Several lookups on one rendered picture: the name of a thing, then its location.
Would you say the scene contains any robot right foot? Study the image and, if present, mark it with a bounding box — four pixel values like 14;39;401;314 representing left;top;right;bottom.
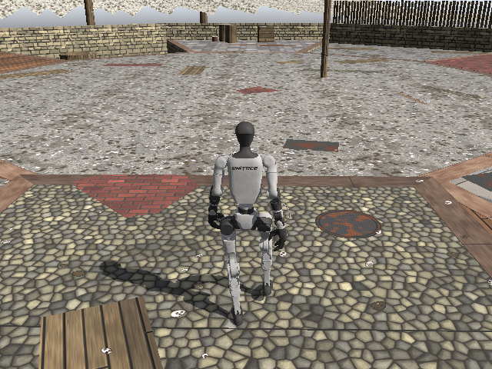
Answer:
262;280;273;296

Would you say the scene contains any left robot forearm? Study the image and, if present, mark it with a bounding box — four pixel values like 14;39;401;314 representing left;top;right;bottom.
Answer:
208;185;220;215

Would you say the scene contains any right robot thigh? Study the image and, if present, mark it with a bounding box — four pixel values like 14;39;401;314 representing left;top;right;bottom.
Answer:
256;213;272;251

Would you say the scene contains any right robot forearm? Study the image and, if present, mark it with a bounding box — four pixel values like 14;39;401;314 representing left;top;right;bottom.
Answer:
270;188;285;230

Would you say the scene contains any robot left upper arm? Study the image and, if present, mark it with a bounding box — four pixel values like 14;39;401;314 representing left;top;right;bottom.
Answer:
211;155;229;197

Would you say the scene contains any robot left hand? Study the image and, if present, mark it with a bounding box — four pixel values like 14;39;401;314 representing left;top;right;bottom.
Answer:
208;213;224;229

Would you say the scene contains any robot right hand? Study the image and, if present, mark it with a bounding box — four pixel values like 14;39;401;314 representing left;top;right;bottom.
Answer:
268;228;287;251

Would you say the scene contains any robot right upper arm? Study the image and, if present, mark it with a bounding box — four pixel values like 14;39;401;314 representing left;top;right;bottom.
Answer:
261;155;278;199

